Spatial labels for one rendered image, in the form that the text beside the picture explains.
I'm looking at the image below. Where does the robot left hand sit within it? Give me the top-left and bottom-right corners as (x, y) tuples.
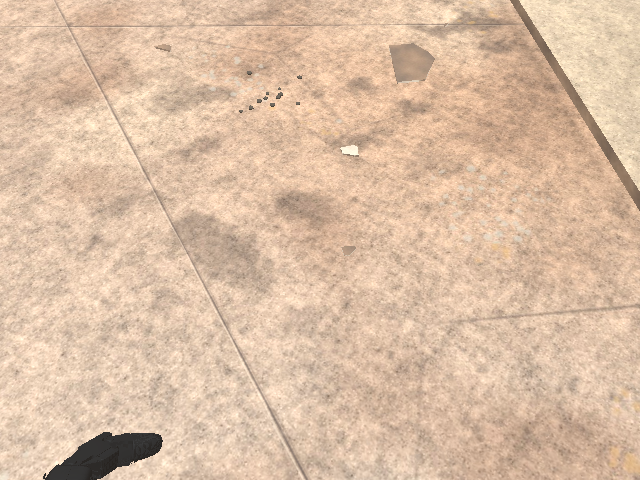
(43, 432), (163, 480)

